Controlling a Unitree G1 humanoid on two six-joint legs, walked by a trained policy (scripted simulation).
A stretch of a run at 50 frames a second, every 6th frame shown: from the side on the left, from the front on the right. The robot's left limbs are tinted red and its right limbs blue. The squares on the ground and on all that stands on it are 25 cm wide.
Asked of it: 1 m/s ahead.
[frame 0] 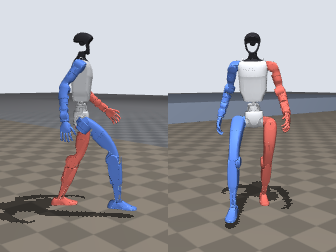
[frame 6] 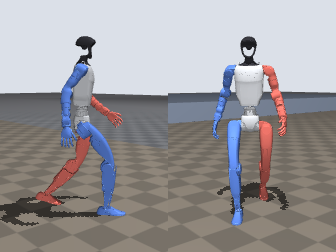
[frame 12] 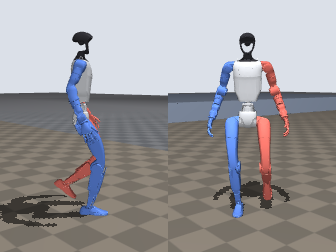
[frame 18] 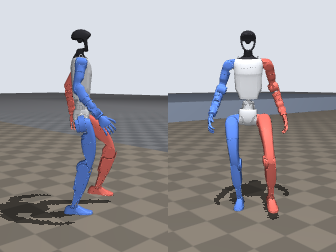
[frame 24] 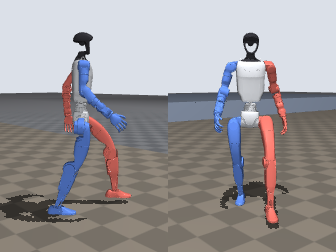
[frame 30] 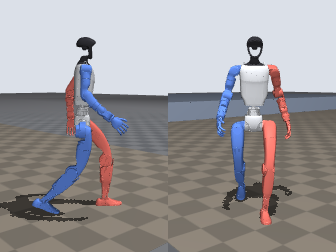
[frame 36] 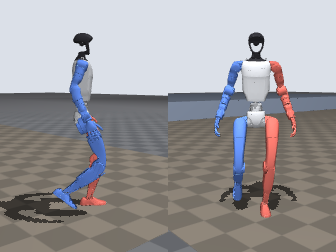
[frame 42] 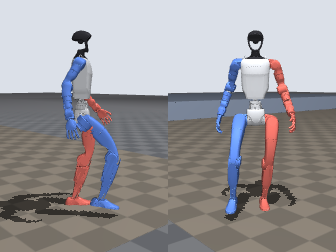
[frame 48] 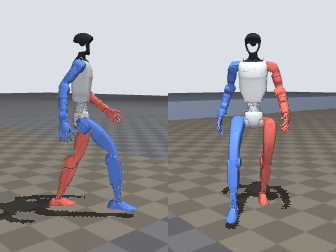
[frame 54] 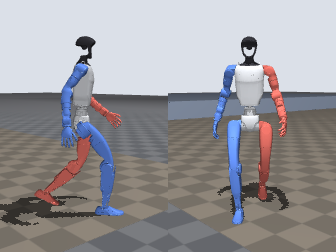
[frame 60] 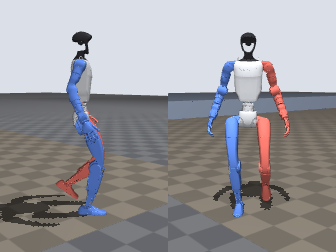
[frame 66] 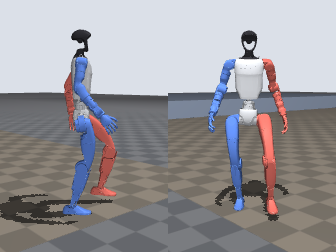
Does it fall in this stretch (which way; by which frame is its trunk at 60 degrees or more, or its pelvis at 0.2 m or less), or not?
no
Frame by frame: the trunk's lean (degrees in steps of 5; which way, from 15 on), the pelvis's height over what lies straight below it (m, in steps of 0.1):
0: 0, 0.8
6: 5, 0.7
12: 0, 0.8
18: 0, 0.8
24: 0, 0.8
30: 5, 0.7
36: 0, 0.8
42: 0, 0.8
48: 0, 0.8
54: 5, 0.7
60: 0, 0.8
66: 0, 0.8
